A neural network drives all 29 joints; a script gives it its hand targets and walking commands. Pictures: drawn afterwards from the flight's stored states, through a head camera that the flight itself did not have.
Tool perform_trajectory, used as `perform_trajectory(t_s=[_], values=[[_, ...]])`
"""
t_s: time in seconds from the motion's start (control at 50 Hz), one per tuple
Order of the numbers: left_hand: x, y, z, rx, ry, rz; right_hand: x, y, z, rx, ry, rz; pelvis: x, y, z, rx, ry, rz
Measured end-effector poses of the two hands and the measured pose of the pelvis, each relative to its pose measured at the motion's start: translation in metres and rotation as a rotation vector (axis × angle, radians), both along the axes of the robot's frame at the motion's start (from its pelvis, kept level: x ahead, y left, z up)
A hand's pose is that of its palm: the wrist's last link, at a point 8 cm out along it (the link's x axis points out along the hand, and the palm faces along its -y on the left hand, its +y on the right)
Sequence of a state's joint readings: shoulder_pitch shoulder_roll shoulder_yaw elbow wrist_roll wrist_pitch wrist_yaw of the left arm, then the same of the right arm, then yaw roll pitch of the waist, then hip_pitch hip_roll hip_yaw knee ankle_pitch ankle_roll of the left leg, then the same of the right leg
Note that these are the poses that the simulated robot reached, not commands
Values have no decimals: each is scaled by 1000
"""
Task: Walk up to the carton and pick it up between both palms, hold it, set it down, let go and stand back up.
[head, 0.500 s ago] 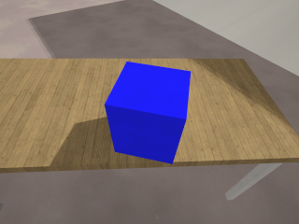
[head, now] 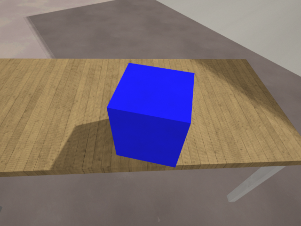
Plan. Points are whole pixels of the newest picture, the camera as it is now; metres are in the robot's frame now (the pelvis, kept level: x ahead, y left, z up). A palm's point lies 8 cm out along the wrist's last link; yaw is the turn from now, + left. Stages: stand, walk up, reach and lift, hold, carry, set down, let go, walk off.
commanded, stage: stand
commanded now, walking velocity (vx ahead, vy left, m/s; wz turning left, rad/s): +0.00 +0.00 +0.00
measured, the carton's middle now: (152, 116) +0.44 -0.01 +0.01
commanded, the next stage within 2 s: none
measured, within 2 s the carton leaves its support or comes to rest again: neither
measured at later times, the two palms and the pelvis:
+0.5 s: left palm out of the picture -0.03 +0.20 -0.15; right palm out of the picture -0.03 -0.19 -0.15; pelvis +0.01 +0.01 +0.00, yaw +0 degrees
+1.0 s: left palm out of the picture -0.03 +0.21 -0.15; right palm out of the picture -0.02 -0.19 -0.15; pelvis +0.01 +0.01 +0.00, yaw +0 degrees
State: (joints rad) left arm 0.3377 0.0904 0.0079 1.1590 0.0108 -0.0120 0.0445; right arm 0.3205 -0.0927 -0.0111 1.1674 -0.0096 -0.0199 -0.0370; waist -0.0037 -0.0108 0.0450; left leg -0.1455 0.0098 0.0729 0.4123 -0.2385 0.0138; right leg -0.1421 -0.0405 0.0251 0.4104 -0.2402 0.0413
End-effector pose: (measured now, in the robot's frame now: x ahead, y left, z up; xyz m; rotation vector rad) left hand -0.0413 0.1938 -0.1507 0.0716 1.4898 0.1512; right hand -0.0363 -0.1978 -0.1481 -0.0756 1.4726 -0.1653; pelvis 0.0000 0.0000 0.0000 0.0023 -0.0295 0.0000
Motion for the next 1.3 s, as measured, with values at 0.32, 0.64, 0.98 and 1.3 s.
perform_trajectory(t_s=[0.32,0.64,0.98,1.3], values=[[7,5,-1,0,3,-1,6,5,0,-2,-2,-3,6,5,0,1,0,-2],[13,10,-1,1,4,-1,12,9,1,-6,-9,-5,11,9,0,1,-2,-3],[15,13,-2,2,9,-2,16,11,1,-9,-14,-8,14,12,0,1,-5,-3],[15,15,-2,1,12,-1,16,12,1,-11,-14,-9,15,14,0,1,-6,-2]])
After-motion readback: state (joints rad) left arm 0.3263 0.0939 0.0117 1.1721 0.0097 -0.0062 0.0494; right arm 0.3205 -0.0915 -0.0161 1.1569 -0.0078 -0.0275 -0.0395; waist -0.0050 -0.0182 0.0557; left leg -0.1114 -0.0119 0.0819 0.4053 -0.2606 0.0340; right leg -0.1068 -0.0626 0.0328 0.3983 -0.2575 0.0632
